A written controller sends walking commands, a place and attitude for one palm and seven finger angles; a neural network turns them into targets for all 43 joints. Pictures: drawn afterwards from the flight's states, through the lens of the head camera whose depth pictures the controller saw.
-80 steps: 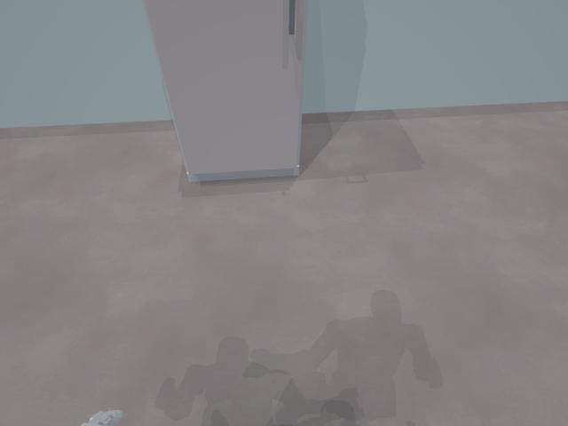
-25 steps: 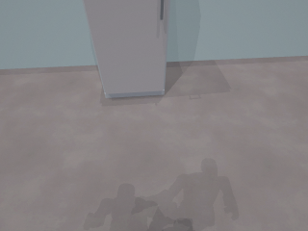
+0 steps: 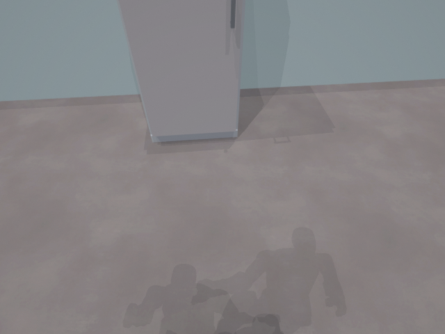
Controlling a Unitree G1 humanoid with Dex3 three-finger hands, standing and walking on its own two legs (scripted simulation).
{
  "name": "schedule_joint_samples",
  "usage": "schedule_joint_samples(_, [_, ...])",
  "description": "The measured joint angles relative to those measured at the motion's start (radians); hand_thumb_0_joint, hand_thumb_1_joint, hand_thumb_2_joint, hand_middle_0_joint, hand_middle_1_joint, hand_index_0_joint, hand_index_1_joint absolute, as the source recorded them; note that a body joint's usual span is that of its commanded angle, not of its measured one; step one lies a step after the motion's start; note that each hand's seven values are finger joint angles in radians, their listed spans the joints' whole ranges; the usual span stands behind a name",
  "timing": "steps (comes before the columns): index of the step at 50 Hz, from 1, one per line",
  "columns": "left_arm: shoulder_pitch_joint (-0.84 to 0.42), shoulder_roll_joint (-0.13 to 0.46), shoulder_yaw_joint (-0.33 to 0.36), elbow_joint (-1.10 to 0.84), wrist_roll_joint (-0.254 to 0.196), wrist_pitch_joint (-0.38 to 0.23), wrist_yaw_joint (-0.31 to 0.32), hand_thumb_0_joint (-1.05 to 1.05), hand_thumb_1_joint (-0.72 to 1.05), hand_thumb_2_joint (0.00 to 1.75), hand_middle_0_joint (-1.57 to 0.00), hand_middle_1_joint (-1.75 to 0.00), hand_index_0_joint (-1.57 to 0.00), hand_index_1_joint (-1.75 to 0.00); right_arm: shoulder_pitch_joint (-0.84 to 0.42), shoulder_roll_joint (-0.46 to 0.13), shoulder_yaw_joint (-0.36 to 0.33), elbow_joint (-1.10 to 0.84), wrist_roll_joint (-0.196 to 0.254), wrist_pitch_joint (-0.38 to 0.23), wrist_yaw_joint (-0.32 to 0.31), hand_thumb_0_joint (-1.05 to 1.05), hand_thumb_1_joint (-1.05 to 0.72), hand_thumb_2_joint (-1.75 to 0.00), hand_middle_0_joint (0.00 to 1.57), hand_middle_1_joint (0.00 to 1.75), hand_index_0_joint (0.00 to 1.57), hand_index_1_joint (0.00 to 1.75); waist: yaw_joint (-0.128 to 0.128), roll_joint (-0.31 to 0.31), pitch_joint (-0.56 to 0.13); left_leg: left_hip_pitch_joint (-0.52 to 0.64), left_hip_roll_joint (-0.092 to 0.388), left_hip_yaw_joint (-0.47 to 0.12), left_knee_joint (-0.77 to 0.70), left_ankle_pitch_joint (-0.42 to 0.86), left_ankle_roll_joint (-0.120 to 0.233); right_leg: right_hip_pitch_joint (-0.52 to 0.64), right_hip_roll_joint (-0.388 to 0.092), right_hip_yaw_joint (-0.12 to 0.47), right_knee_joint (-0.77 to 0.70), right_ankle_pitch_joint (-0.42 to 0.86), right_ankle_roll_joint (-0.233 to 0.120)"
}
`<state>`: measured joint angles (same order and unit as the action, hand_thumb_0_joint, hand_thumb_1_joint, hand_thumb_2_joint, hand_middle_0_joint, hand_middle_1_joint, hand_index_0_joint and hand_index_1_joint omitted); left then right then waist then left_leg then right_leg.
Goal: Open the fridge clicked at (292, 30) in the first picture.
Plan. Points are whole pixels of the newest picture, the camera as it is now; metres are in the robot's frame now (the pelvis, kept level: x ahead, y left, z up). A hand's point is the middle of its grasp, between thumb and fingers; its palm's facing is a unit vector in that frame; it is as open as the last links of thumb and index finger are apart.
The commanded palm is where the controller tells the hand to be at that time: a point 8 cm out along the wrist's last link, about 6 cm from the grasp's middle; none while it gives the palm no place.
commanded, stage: look at it before walking up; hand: right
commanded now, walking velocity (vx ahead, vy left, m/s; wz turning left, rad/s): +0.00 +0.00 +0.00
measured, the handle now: out of the picture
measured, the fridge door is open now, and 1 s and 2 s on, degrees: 0 0 0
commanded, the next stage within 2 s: walk to a spot facing it in 0.04 s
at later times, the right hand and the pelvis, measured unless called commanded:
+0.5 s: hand out of the picture +0.03 -0.19 -0.20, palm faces +0.03 +0.99 -0.16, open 7.4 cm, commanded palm none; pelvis +0.07 -0.01 -0.02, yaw +0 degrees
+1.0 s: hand (289, 239) +0.41 -0.16 -0.21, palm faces -0.13 +0.98 -0.17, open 7.4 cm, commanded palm none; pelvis +0.30 +0.01 -0.04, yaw +9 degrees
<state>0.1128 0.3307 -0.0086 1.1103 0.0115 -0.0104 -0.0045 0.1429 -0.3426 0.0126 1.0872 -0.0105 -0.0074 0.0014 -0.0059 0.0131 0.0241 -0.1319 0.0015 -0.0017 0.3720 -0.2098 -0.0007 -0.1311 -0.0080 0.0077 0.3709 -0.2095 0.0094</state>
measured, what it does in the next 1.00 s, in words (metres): walks ahead: left foot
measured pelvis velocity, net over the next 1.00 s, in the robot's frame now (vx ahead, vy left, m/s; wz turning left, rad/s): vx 0.30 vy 0.01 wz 0.16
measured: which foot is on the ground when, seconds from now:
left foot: down 0.00-0.56, up 0.58-0.90, down 0.92-1.00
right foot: down 0.00-0.92, up 0.94-1.00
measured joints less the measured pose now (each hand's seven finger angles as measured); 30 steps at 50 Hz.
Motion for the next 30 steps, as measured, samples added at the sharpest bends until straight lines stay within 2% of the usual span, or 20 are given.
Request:
schedule_joint_samples(11, [0.008,-0.007,-0.003,0.002,0.005,0.005,0.003,0.01,0.90,0.90,-0.20,-0.30,-0.21,-0.30,0.010,0.009,-0.001,0.001,-0.001,0.007,-0.008,0.00,-0.90,-0.90,0.20,0.30,0.20,0.30,-0.002,-0.003,-0.007,-0.002,0.001,-0.003,0.007,-0.009,-0.002,0.000,0.001,-0.003,0.004,-0.008,0.000])
schedule_joint_samples(17, [0.092,-0.059,-0.002,0.005,0.016,0.018,-0.006,0.01,0.91,0.90,-0.20,-0.30,-0.20,-0.30,0.108,0.060,-0.008,0.005,-0.012,0.022,0.010,0.00,-0.91,-0.90,0.20,0.30,0.19,0.30,-0.008,-0.003,-0.056,-0.027,-0.009,-0.018,0.095,-0.094,0.010,-0.021,-0.009,-0.020,0.102,-0.118,-0.006])
schedule_joint_samples(22, [0.176,-0.098,0.003,0.013,0.014,0.009,-0.006,0.01,0.91,0.90,-0.20,-0.30,-0.20,-0.30,0.198,0.117,-0.017,0.016,-0.010,0.006,0.015,0.00,-0.91,-0.90,0.20,0.30,0.20,0.30,-0.008,-0.019,-0.057,-0.022,-0.029,-0.011,0.152,-0.159,0.007,-0.051,-0.032,-0.020,0.229,-0.198,-0.009])
schedule_joint_samples(26, [0.216,-0.130,0.009,0.023,0.008,-0.003,-0.004,0.01,0.91,0.90,-0.20,-0.30,-0.20,-0.30,0.258,0.150,-0.029,0.032,-0.010,-0.011,0.007,0.00,-0.90,-0.90,0.20,0.30,0.20,0.30,-0.011,-0.002,-0.046,0.008,-0.019,-0.005,0.161,-0.206,-0.004,-0.069,-0.042,-0.083,0.272,-0.241,-0.020])
schedule_joint_samples(28, [0.218,-0.150,0.013,0.021,0.012,-0.028,-0.001,0.01,0.91,0.90,-0.20,-0.30,-0.20,-0.30,0.287,0.158,-0.036,0.048,-0.006,-0.006,0.005,0.00,-0.91,-0.90,0.20,0.30,0.20,0.30,-0.015,0.035,-0.039,-0.031,0.003,-0.027,0.267,-0.224,0.012,-0.029,-0.021,-0.127,0.244,-0.256,-0.038])
schedule_joint_samples(30, [0.236,-0.161,0.017,0.009,0.015,-0.064,0.014,0.01,0.91,0.90,-0.20,-0.30,-0.20,-0.30,0.290,0.171,-0.033,0.071,-0.008,0.008,0.002,0.00,-0.91,-0.90,0.20,0.30,0.20,0.30,0.005,0.029,-0.029,-0.130,-0.008,-0.015,0.521,-0.253,0.030,0.016,-0.026,-0.146,0.211,-0.266,-0.045])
